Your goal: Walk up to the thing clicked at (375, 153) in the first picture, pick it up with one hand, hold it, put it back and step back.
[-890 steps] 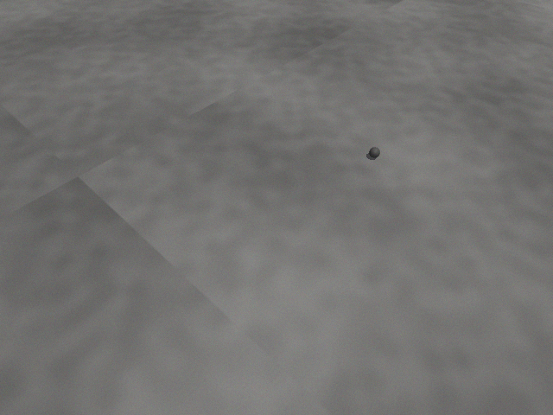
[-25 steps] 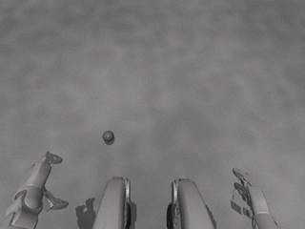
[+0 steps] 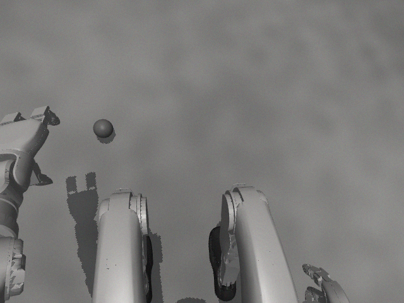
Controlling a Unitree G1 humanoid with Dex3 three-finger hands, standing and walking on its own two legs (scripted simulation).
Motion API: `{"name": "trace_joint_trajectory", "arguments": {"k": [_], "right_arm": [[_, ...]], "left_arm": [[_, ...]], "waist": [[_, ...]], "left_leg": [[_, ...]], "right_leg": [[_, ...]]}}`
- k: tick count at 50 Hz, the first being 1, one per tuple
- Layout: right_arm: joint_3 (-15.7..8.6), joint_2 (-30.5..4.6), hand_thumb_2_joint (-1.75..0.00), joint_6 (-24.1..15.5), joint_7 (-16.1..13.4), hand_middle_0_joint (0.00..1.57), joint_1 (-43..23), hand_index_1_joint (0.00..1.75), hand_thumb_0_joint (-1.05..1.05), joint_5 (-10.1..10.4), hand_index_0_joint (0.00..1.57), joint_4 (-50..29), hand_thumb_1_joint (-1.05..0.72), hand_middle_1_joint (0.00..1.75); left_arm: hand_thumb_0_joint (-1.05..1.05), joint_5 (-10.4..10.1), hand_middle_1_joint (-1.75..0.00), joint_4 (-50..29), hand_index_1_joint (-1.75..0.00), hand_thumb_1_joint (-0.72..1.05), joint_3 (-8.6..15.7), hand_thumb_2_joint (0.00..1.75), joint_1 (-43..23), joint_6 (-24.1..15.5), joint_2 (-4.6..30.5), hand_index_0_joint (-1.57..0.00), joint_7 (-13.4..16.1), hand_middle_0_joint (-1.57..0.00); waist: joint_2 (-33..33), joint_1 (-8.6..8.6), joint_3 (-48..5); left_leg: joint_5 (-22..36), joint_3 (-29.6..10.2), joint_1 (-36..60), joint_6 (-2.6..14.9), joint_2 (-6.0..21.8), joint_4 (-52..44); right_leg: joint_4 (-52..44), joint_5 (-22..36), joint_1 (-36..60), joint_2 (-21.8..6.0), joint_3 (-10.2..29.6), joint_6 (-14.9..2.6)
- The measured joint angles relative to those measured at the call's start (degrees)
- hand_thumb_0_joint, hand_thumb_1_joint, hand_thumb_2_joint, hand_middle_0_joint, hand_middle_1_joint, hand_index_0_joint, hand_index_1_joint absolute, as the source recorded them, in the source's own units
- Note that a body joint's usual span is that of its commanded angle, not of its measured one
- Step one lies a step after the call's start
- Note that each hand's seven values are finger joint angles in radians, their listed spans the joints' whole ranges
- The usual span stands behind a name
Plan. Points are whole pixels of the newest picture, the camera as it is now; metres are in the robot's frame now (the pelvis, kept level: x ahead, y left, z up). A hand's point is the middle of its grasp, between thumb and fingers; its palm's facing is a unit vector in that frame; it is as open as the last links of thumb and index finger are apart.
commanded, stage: rise first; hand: left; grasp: from above
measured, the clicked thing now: (103, 128) +0.55 +0.26 -0.37
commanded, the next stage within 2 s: none
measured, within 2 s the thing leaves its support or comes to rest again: neither
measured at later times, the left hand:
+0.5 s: hand (57, 140) +0.46 +0.32 -0.21, palm faces -0.46 -0.04 -0.89, open 13.6 cm
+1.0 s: hand (67, 134) +0.48 +0.31 -0.25, palm faces -0.46 -0.06 -0.89, open 14.0 cm
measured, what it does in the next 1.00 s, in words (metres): lowers itself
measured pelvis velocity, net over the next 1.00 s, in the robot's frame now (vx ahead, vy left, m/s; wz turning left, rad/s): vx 0.02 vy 0.01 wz -0.07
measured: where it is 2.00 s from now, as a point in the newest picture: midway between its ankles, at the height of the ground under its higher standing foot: (182, 279)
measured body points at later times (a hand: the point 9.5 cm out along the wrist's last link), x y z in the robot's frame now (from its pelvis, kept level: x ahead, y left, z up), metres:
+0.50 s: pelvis +0.01 +0.01 -0.05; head +0.25 +0.07 +0.32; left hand +0.48 +0.32 -0.16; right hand +0.08 -0.27 -0.16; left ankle +0.10 +0.13 -0.37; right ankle +0.10 -0.11 -0.37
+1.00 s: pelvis +0.02 +0.01 -0.07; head +0.28 +0.07 +0.29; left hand +0.50 +0.31 -0.20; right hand +0.06 -0.27 -0.17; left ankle +0.10 +0.13 -0.37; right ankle +0.10 -0.11 -0.37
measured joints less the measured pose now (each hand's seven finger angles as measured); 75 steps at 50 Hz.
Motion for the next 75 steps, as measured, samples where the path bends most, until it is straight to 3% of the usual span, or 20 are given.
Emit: {"name": "trace_joint_trajectory", "arguments": {"k": [9, 21, 31, 51, 75], "right_arm": [[1.0, 0.3, -0.9, 2.5, 1.2, 0.2, 0.8, 0.3, 0.01, -1.2, 0.21, 0.7, -0.89, 0.3], [2.5, 0.6, -0.9, 3.3, 2.8, 0.21, -1.3, 0.3, 0.0, -3.5, 0.21, 0.0, -0.91, 0.3], [3.9, 0.5, -0.91, 3.3, 3.4, 0.2, -2.1, 0.3, 0.0, -5.1, 0.21, -0.5, -0.91, 0.3], [5.5, 0.1, -0.91, 3.6, 4.1, 0.2, -1.2, 0.3, 0.0, -5.9, 0.21, -0.7, -0.91, 0.3], [7.6, -0.2, -0.91, 2.8, 4.5, 0.2, -1.0, 0.3, 0.0, -6.1, 0.21, -1.3, -0.91, 0.3]], "left_arm": [[-0.01, 8.0, -0.98, 7.0, -0.98, -0.49, -1.2, 1.0, -5.5, 0.0, 2.7, -0.12, 4.9, -0.12], [-0.01, 14.0, -0.91, 11.7, -0.91, -0.44, -1.0, 0.95, -10.5, -1.7, 5.2, -0.17, 8.4, -0.17], [0.0, 14.8, -0.92, 15.3, -0.91, -0.43, 0.7, 0.92, -13.2, -1.4, 7.3, -0.18, 10.9, -0.18], [0.0, 13.9, -1.02, 15.6, -1.01, -0.51, 1.6, 0.99, -13.9, 0.0, 8.9, -0.11, 10.9, -0.1], [0.0, 14.3, -1.03, 19.2, -1.03, -0.55, 0.0, 1.02, -16.7, 0.7, 10.8, -0.08, 11.7, -0.08]], "waist": [[-0.3, -2.6, 0.2], [-0.9, -4.04, 2.3], [-1.6, -5.03, 3.5], [-2.0, -6.64, 5.0], [-2.3, -8.32, 6.2]], "left_leg": [[-0.5, -0.1, -4.5, 1.06, -0.4, 4.2], [-1.7, -0.6, -8.4, 1.27, -0.3, 8.6], [-2.8, -1.5, -10.3, 0.78, 0.1, 11.3], [-4.4, -2.6, -11.7, 0.64, 0.4, 13.8], [-3.6, -3.3, -13.1, 0.83, 0.3, 15.7]], "right_leg": [[3.4, -0.7, -3.5, -0.2, 0.0, 0.96], [7.4, -1.7, -7.0, 0.0, -0.3, 1.34], [9.8, -2.3, -9.3, 0.5, -1.0, 0.93], [11.5, -3.2, -10.5, 1.0, -1.9, 1.0], [12.8, -2.3, -11.5, 1.1, -2.4, 1.27]]}}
